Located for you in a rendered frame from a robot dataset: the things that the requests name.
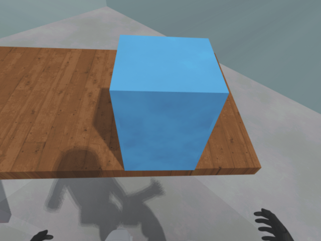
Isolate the table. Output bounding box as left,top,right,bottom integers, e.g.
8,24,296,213
0,46,261,223

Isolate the right robot hand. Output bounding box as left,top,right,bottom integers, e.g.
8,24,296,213
254,208,294,241

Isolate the robot left thigh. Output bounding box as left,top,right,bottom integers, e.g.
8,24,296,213
105,229,132,241

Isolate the carton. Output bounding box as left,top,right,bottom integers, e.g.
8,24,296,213
109,35,229,171

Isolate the left robot hand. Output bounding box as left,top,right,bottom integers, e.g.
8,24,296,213
30,230,53,241

